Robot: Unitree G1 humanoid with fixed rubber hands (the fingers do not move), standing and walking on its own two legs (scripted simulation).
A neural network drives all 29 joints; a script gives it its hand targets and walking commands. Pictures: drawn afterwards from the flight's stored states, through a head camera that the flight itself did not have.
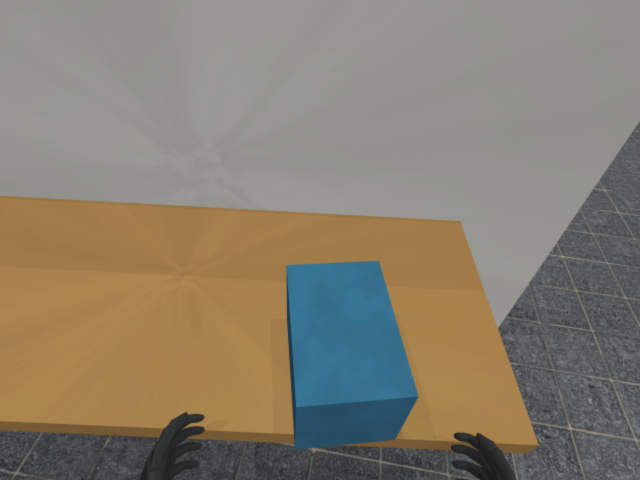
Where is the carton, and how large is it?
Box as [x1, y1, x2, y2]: [287, 261, 418, 449]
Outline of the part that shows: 378,261 287,265 287,326 295,449 394,439 418,396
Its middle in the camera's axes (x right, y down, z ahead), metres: +0.04 +0.19 +0.68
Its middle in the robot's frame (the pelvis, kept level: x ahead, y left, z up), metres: +0.39 -0.03 -0.14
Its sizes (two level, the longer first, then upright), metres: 0.255 0.170 0.171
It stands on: a table, 0.56 m high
